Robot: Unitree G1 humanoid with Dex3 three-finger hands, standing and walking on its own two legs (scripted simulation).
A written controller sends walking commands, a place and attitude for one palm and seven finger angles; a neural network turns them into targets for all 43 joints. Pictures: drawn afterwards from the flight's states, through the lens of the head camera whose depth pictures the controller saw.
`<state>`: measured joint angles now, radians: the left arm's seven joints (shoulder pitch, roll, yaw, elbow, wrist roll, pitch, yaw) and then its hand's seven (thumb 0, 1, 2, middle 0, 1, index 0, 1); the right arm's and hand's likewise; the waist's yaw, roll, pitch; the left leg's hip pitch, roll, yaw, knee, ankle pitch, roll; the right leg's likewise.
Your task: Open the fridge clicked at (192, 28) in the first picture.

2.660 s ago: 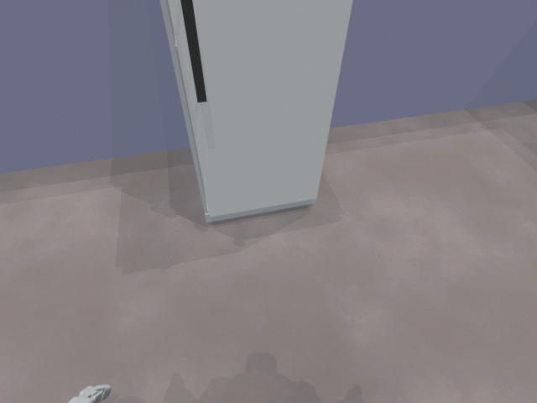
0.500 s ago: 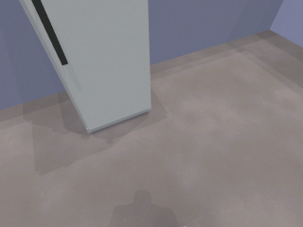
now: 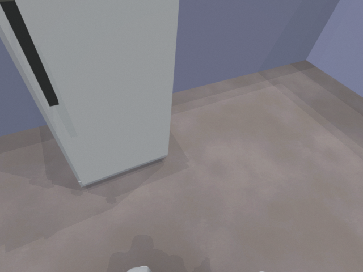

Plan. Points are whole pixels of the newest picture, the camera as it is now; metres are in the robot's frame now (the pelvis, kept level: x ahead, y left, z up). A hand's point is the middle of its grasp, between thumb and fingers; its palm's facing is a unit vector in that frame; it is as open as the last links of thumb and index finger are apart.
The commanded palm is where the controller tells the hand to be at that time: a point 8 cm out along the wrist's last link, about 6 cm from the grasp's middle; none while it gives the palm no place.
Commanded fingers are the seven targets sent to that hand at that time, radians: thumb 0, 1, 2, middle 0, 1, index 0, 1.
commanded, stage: turn to face it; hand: left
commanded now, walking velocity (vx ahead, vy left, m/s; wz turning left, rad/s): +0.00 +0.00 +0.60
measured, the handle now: (33, 56) +0.60 +0.49 +0.11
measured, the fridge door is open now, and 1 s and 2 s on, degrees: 0 0 0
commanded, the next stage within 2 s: take the last steps up to it in 0.80 s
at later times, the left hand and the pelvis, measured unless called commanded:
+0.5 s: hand out of the picture +0.12 +0.22 -0.14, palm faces +0.25 -0.94 -0.23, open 7.4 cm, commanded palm none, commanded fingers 0.00 0.90 0.90 -0.20 -0.30 -0.20 -0.30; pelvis +0.04 +0.00 +0.02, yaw +14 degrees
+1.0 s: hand out of the picture -0.08 +0.17 -0.16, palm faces +0.53 -0.82 -0.23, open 7.4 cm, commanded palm none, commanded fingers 0.00 0.90 0.90 -0.20 -0.30 -0.20 -0.30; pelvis +0.01 +0.00 +0.01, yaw +29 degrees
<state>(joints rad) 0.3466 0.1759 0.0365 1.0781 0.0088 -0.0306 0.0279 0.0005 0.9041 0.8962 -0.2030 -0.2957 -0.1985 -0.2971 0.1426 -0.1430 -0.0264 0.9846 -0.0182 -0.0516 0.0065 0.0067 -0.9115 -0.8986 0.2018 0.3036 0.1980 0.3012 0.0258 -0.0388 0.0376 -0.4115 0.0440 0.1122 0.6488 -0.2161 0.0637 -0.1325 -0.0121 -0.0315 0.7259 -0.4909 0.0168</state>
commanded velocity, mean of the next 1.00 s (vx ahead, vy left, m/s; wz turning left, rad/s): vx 0.04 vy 0.00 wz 0.43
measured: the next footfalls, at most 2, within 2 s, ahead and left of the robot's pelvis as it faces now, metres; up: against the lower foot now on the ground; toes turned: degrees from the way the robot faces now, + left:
right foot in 0.58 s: +0.11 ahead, -0.12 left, +0.00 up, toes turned +17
left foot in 1.02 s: -0.03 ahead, +0.11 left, +0.00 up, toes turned +32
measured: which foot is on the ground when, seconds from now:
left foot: down 0.00-0.58, up 0.60-1.00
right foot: up 0.00-0.56, down 0.58-1.00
